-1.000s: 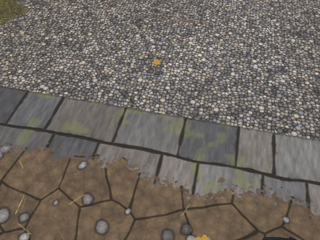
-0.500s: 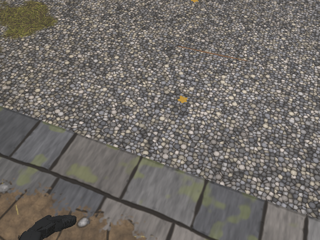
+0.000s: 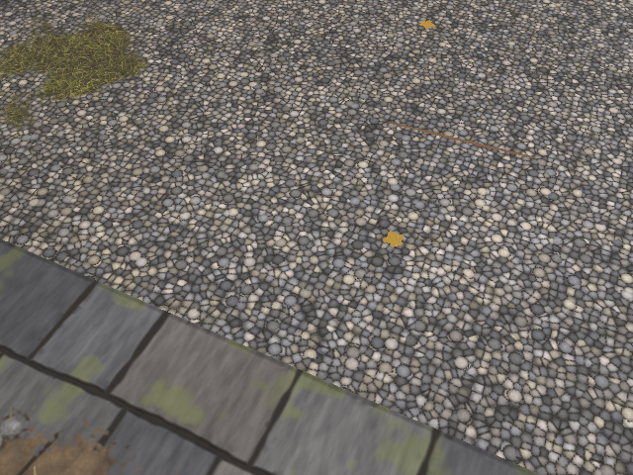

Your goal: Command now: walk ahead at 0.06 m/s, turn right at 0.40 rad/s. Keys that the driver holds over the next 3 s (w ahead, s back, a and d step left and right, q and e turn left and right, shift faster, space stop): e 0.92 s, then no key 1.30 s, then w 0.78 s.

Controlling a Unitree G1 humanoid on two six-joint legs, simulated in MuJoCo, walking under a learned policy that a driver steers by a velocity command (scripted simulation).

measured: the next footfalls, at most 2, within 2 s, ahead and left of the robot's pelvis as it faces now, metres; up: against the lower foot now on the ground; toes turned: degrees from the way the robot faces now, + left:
left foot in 0.40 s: +0.11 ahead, +0.12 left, +0.00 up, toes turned -15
right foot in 0.86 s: -0.01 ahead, -0.12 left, +0.00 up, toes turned -34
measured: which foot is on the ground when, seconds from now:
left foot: down 0.00-0.04, up 0.06-0.38, down 0.40-0.88, up 0.90-1.00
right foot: down 0.00-0.42, up 0.44-0.84, down 0.86-1.00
